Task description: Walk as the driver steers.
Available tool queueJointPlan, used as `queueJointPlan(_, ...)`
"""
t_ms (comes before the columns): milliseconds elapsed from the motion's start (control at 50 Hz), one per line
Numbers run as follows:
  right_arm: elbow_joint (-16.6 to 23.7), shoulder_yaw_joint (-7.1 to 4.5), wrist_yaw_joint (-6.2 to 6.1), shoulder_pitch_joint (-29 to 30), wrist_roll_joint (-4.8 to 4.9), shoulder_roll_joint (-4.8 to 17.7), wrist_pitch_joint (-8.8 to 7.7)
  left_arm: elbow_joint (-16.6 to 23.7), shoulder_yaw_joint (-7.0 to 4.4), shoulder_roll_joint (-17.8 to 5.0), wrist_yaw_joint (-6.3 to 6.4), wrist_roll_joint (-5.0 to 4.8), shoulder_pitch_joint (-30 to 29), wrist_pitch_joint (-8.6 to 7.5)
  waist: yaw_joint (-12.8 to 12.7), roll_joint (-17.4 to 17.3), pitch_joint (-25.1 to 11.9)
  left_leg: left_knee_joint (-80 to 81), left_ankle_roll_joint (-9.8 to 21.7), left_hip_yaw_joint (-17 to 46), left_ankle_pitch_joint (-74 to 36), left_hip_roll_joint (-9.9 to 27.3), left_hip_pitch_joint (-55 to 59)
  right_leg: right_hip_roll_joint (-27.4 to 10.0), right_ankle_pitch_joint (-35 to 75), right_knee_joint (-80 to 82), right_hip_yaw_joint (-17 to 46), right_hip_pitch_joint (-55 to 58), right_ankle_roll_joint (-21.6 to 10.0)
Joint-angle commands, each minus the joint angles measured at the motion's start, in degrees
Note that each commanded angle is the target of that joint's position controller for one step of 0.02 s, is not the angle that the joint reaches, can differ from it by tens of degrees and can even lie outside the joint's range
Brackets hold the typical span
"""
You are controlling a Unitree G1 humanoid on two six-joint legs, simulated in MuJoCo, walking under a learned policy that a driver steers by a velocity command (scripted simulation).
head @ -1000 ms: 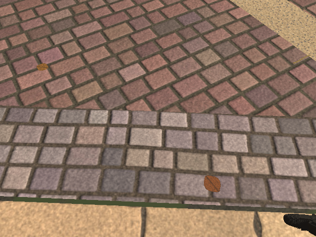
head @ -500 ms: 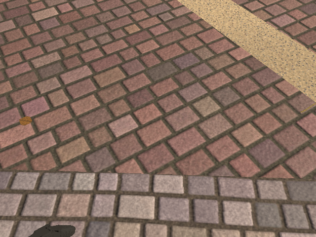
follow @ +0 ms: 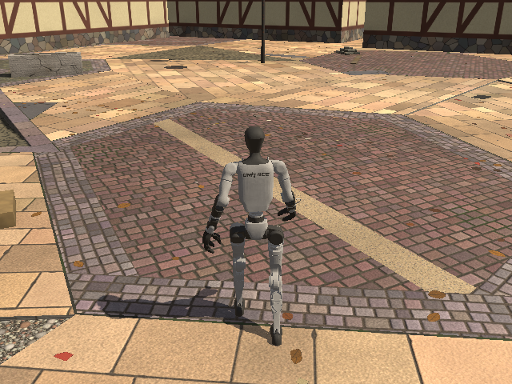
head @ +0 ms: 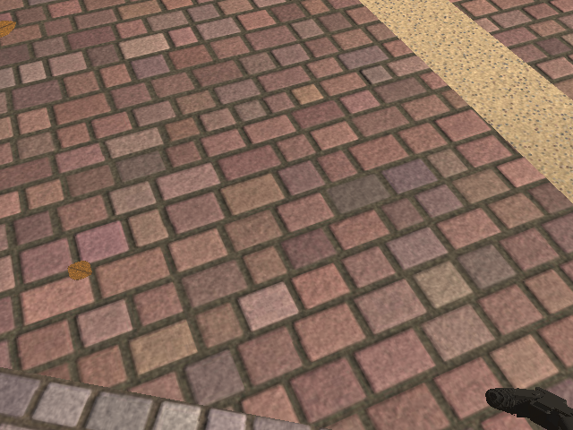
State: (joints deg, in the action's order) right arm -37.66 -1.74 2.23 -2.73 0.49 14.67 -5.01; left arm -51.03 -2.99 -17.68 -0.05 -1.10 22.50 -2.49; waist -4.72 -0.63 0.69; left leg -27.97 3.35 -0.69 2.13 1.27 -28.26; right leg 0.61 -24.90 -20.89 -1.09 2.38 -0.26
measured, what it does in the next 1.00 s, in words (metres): walks ahead, turning right: right foot, then left foot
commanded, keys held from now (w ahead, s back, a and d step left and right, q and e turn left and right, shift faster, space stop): w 0.14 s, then w+e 0.30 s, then e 0.14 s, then no key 0.42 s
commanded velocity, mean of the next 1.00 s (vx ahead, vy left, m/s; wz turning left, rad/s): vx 0.33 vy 0.00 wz -0.24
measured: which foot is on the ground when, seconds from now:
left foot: down 0.00-0.52, up 0.54-0.96, down 0.98-1.00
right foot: down 0.00-0.02, up 0.04-0.52, down 0.54-1.00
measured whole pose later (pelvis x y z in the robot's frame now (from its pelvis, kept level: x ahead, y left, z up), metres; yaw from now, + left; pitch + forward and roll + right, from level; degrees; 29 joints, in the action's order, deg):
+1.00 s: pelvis +0.44 -0.05 +0.01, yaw -16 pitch +2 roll -1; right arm -45.7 -2.5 -1.6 -10.1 -0.9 15.3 -1.1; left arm -44.3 -1.7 -14.5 -0.3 0.9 9.5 -0.7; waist 0.1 -1.2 -0.2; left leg -28.8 -2.3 3.1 9.5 3.2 -20.1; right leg 5.8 -14.5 -28.1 2.6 -15.2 -3.0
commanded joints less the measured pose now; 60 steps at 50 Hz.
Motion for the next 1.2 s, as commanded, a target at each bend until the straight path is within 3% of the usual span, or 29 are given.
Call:
queueJointPlan(20, -2.0, -6.07, -1.13, -23.0, -1.3, 18.1, -0.02, 5.5, 0.84, -1.3, 0.12, 1.14, 3.8, -1.4, 10.1, -10.2, -21.0, 0.1, 13.6, 28.0, 6.2, 18.1, 49.8, -0.7, 20.2, -42.0, -0.7, -32.3, -1.2)
queueJointPlan(40, -2.6, -5.05, -1.02, -24.7, -0.29, 14.1, 0.27, 4.6, 0.73, -2.8, -0.28, 0.7, 2.7, -2.68, 11.2, -13.8, -24.5, 8.2, 16.0, 42.5, 12.9, 21.3, 52.4, 2.0, -8.0, -50.6, 6.6, -41.4, -0.9)
queueJointPlan(60, -2.4, -3.92, -1.11, -20.9, 0.01, 11.3, 0.31, 6.0, -0.61, -7.5, -0.77, -0.89, -2.3, -3.44, 11.1, -9.4, -15.3, 9.6, 13.1, 35.2, 16.6, 19.3, 45.8, -1.6, -5.8, -54.2, 7.7, -46.7, -1.6)
queueJointPlan(80, -1.8, -3.44, -1.23, -16.9, -0.03, 10.0, 0.41, 7.2, -0.56, -7.4, -0.85, -1.16, -6.3, -3.74, 9.8, -5.8, -9.4, 10.8, 11.3, 27.9, 14.1, 17.0, 37.4, -4.5, -0.5, -52.1, 5.8, -46.8, -2.0)
queueJointPlan(100, -1.8, -2.94, -1.03, -13.7, -0.35, 8.5, 0.41, 7.5, -0.62, -6.8, -0.71, -0.3, -8.2, -3.63, 8.1, -3.1, -4.9, 12.9, 10.6, 22.9, 9.7, 14.7, 29.7, -6.3, 3.4, -48.4, 4.7, -45.1, -1.6)
queueJointPlan(120, -1.6, -2.48, -0.89, -11.6, -0.8, 7.1, 0.09, 7.2, -0.93, -6.4, -0.57, 0.23, -7.5, -3.06, 6.0, -4.0, -3.2, 14.9, 9.9, 19.4, 6.0, 12.9, 24.3, -8.0, 6.4, -45.4, 5.1, -41.6, -1.2)
queueJointPlan(200, -3.3, -2.98, -1.02, -10.3, -0.89, 7.9, -1.37, 6.3, -0.41, -3.1, -0.23, 0.14, -5.9, -0.68, 3.5, -4.2, -1.1, 20.2, 10.7, 10.4, -1.0, 11.8, 17.4, -8.9, 12.9, -40.1, 5.1, -39.0, 1.0)
queueJointPlan(340, -7.0, -3.42, -2.32, -13.6, -0.95, 10.0, -1.27, 9.8, 0.07, -1.1, -1.46, 0.14, -17.4, -1.19, 7.8, -2.1, 2.3, 22.2, 7.0, -1.8, -4.2, 10.7, 21.3, -6.3, 31.9, -19.2, 3.5, -39.3, 0.5)
queueJointPlan(420, -9.4, -3.85, -2.6, -16.4, -0.18, 10.7, 0.11, 13.0, 0.19, -1.0, -2.71, 0.08, -22.3, -1.13, 9.4, -1.4, 4.0, 19.2, 5.9, -3.9, -7.6, 13.7, 30.8, -5.5, 28.0, -14.0, 2.3, -42.7, -1.5)
queueJointPlan(460, -9.6, -4.15, -3.06, -15.1, 0.07, 11.5, 1.24, 14.3, -0.2, -1.8, -3.46, 0.38, -22.4, -1.13, 8.2, -2.3, 4.0, 14.0, 4.5, -5.4, -20.1, 14.3, 34.0, -4.0, 22.2, -12.5, 0.1, -41.8, -3.0)
queueJointPlan(500, -8.7, -4.52, -4.19, -13.5, 0.1, 12.9, 2.59, 13.5, -1.75, -4.5, -3.85, 0.99, -15.1, -1.23, 4.1, -4.6, -1.6, 1.1, 2.1, -7.4, -42.6, 12.8, 34.3, 0.8, 18.4, -12.2, -4.1, -31.2, -4.8)
queueJointPlan(520, -8.1, -4.26, -4.7, -12.8, 0.16, 12.4, 3.07, 11.4, -3.35, -7.2, -3.46, 1.0, -6.6, -1.38, -0.2, -3.2, -6.2, -10.7, -0.1, -9.0, -42.9, 10.0, 30.4, 3.2, 24.0, -8.2, -4.3, -19.6, -6.4)
queueJointPlan(540, -6.7, -3.41, -4.9, -14.5, -1.05, 10.7, 2.6, 10.6, -4.96, -12.4, -2.27, 1.11, 0.0, -1.0, -2.3, 3.9, -12.5, -28.4, -3.5, -9.3, -22.5, 6.4, 16.6, -4.9, 42.1, -8.7, 7.6, -2.0, -10.2)
queueJointPlan(560, -4.7, -0.86, -3.54, -22.3, -3.01, 3.3, 1.0, 12.2, -5.16, -17.5, -1.82, 1.56, -2.7, -0.93, 4.9, 17.2, -21.0, -50.3, -7.7, -3.9, 35.8, -6.1, -7.5, -21.7, 58.3, -9.0, 37.0, 18.7, -23.6)
queueJointPlan(580, -6.1, -1.9, -2.59, -18.7, -1.4, 9.4, -0.32, 13.5, -4.43, -12.9, -1.67, 1.21, -0.3, -0.6, -0.8, 7.9, -29.3, -55.5, -7.0, 7.3, 36.4, -4.1, -9.0, -21.6, 56.2, -6.4, 38.8, 20.0, -24.3)
queueJointPlan(600, -4.5, -2.2, -2.31, -13.6, 0.73, 10.3, -0.68, 14.0, -3.53, -9.9, -1.46, 1.11, -4.0, -0.51, -0.6, 6.0, -21.9, -53.6, -5.7, 7.2, 31.8, -0.8, -12.4, -19.3, 56.3, -5.9, 29.2, 14.4, -21.4)
queueJointPlan(620, -4.3, -1.95, -2.82, -11.4, 0.43, 9.6, -0.6, 14.1, -2.98, -7.6, -1.18, 0.34, -7.1, -0.3, 0.9, 1.3, -14.6, -48.9, -5.5, 5.4, 27.6, 1.7, -12.9, -16.5, 54.0, -4.6, 23.3, 5.8, -18.5)
queueJointPlan(660, -4.4, -2.62, -3.67, -10.9, -0.51, 10.2, 1.05, 14.8, -1.97, -5.3, -0.7, 1.12, -11.1, 0.18, 4.4, 1.4, -8.5, -43.3, -5.8, 5.0, 23.4, 3.9, -5.9, -13.6, 53.2, -0.5, 18.0, -9.5, -16.5)
queueJointPlan(700, -5.0, -2.4, -4.07, -14.1, -0.54, 8.2, 2.53, 14.7, -2.21, -6.2, -0.8, 1.92, -12.6, -0.03, 6.6, 3.5, -8.3, -39.1, -6.8, 3.9, 21.4, 3.4, -1.1, -12.5, 55.7, 1.5, 14.9, -16.1, -17.0)
queueJointPlan(780, -5.1, -1.93, -4.71, -12.8, -1.13, 6.2, 3.39, 13.5, -2.13, -6.4, -0.05, 1.52, -13.5, 0.14, 6.6, 4.9, -9.7, -26.7, -7.9, 3.7, 12.8, 3.1, 0.9, -10.5, 54.0, 1.9, 10.3, -16.9, -15.0)
queueJointPlan(900, -4.4, -2.21, -4.21, -6.5, -0.58, 6.6, 3.92, 10.8, -1.19, -5.2, 0.05, 2.07, -13.3, 1.35, 4.0, 6.6, -6.6, -11.5, -7.4, 4.0, 8.1, 2.5, 6.4, -10.3, 34.7, 2.3, 12.0, -16.9, -13.0)
queueJointPlan(940, -4.6, -2.34, -3.93, -6.9, -0.83, 6.4, 3.52, 9.9, -0.6, -4.1, -0.11, 1.68, -13.7, 1.53, 4.9, 6.6, -5.8, -4.3, -6.2, 3.4, 7.7, 1.6, 10.1, -10.1, 31.7, -0.2, 13.3, -16.4, -11.9)
queueJointPlan(980, -4.8, -2.47, -3.79, -7.9, -1.89, 7.7, 2.76, 8.9, 0.33, -2.0, -0.12, 1.67, -11.5, 1.21, 5.3, 3.4, -5.7, 5.5, -3.8, 6.4, -8.1, 4.4, 18.8, -6.5, 23.9, -3.3, 13.1, -18.3, -6.9)
queueJointPlan(1000, -4.2, -3.14, -4.16, -7.8, -2.07, 11.4, 2.84, 8.3, 0.34, -1.8, -0.24, 2.96, -7.4, 0.73, 2.2, -2.7, -7.1, 2.9, -1.3, 10.5, -19.6, 9.8, 23.6, -2.3, 14.7, -6.8, 10.2, -20.9, -4.4)
queueJointPlan(1020, -4.9, -2.88, -4.19, -5.8, -1.78, 10.1, 3.3, 7.7, 0.59, -0.2, -0.17, 2.73, -4.5, 0.63, -0.1, -9.2, -7.9, 1.9, 2.5, 11.7, -15.6, 11.1, 22.5, 0.5, 6.7, -6.2, 6.9, -21.3, -2.4)
queueJointPlan(1040, -4.8, -2.34, -3.73, -4.5, -1.23, 6.6, 3.53, 7.7, 0.69, -1.3, 0.03, 2.82, -7.6, 1.07, 1.8, -8.2, -6.8, 3.0, 2.2, 11.0, -5.7, 9.0, 18.3, 0.1, 8.4, -5.1, 6.1, -18.1, -1.2)
queueJointPlan(1060, -4.8, -2.1, -3.36, -4.2, -1.27, 5.7, 3.49, 7.9, 0.22, -2.7, 0.27, 2.4, -10.6, 1.71, 3.4, -6.0, -5.0, 2.9, 0.3, 9.0, -1.3, 6.4, 17.0, 0.0, 11.1, -5.1, 6.3, -18.1, -1.3)
queueJointPlan(1120, -6.0, -2.19, -3.07, -5.4, -1.21, 6.6, 2.69, 7.8, -0.01, -2.8, 0.69, 2.14, -11.7, 3.31, 4.2, -4.1, -3.7, 1.7, -1.7, 6.6, -1.5, 4.2, 17.0, -1.0, 16.0, -4.8, 7.7, -17.7, -2.2)
queueJointPlan(1200, -7.5, -2.06, -3.4, -5.5, -0.87, 6.1, 2.68, 6.3, -0.16, -2.2, 0.94, 1.74, -11.4, 3.03, 4.8, -1.9, -4.4, 0.0, -1.5, 5.9, -6.7, 3.6, 19.4, -1.3, 20.6, -5.3, 7.8, -16.5, -2.0)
